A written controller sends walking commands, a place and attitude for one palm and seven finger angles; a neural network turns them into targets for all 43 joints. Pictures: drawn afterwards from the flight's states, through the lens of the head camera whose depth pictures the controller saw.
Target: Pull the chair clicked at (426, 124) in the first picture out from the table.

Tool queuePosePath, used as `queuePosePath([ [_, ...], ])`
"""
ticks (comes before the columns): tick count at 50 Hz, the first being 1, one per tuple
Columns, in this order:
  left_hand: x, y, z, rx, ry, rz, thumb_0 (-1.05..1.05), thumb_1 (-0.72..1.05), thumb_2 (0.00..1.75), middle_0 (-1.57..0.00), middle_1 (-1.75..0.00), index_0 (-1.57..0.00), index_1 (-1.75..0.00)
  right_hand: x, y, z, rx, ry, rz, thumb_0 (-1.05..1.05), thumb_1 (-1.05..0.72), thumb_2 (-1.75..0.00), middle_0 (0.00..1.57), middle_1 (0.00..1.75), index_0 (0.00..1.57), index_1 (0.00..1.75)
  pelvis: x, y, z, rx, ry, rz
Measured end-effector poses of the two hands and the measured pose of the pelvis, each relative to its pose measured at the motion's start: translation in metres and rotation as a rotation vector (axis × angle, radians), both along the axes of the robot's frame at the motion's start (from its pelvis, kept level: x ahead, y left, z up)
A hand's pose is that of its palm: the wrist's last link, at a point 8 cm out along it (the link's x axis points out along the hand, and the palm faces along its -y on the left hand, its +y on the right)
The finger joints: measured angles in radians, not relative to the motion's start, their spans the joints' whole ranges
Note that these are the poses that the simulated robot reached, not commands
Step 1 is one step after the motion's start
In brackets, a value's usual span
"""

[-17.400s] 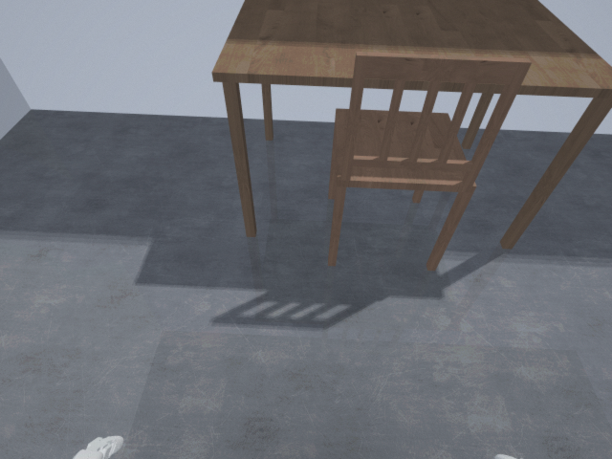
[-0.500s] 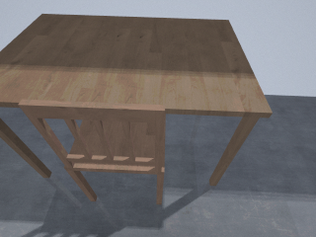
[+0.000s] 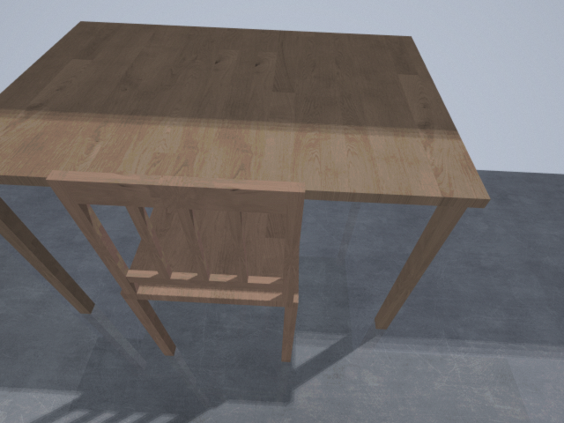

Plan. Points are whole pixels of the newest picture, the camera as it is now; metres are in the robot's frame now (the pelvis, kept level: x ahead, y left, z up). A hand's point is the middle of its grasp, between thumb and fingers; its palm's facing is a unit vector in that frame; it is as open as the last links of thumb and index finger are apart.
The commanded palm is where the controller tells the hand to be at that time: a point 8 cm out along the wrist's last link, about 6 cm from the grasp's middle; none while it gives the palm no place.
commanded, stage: look again from close up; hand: left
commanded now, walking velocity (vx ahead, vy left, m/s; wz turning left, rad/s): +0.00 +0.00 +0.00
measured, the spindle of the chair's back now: (195, 245) +0.45 +0.21 -0.10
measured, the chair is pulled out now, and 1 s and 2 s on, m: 0.00 0.00 0.00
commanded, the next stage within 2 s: raise the hand toward the chair's back in 0.16 s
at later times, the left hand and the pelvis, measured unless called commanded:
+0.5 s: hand (162, 352) +0.21 +0.18 -0.01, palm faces +0.18 -0.98 -0.05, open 7.9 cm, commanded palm +0.11 +0.23 -0.07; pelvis -0.02 +0.01 -0.03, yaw +3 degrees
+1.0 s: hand (183, 399) +0.17 +0.15 -0.07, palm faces -0.16 -0.99 -0.02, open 12.1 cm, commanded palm +0.12 +0.24 -0.06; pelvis -0.05 -0.01 -0.11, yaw +4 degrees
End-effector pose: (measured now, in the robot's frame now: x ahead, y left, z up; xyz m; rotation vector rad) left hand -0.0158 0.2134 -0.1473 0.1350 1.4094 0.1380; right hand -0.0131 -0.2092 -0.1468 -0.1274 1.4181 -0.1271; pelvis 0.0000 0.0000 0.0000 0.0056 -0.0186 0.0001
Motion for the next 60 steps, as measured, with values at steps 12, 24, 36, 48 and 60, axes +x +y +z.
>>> queuePosePath([
  [12,-0.001,0.005,-0.001,-0.002,-0.003,-0.001,0.00,0.91,0.90,-0.20,-0.30,-0.20,-0.30,-0.004,0.008,0.000,0.001,0.001,-0.007,0.00,-0.91,-0.89,0.20,0.30,0.20,0.30,-0.002,0.006,0.000,-0.001,-0.002,-0.002],
  [24,0.182,0.027,0.141,0.065,-1.129,0.025,0.03,0.86,0.86,-0.19,-0.29,-0.18,-0.29,0.100,-0.033,0.026,-0.123,-0.623,0.083,0.02,-0.92,-0.89,0.20,0.30,0.20,0.30,-0.020,0.014,-0.022,-0.006,0.066,0.065],
  [36,0.116,0.001,0.046,-0.127,-1.179,-0.033,0.01,0.57,0.75,-0.17,-0.25,-0.17,-0.25,0.219,-0.033,0.051,-0.150,-0.950,0.314,0.01,-0.91,-0.89,0.20,0.30,0.20,0.30,-0.038,-0.010,-0.089,-0.012,0.233,0.056],
  [48,0.156,0.005,0.098,-0.139,-1.458,-0.270,0.01,0.28,0.64,-0.13,-0.21,-0.13,-0.20,0.187,0.020,-0.044,0.043,-0.803,0.281,0.01,-0.90,-0.89,0.20,0.30,0.21,0.30,-0.055,-0.013,-0.118,-0.068,0.299,0.087],
  [60,0.150,0.046,0.113,0.038,-1.362,-0.054,0.00,0.01,0.52,-0.11,-0.16,-0.11,-0.16,0.119,-0.031,-0.032,-0.108,-0.614,0.128,0.01,-0.90,-0.89,0.20,0.30,0.21,0.30,-0.040,-0.006,-0.095,-0.045,0.294,0.064],
])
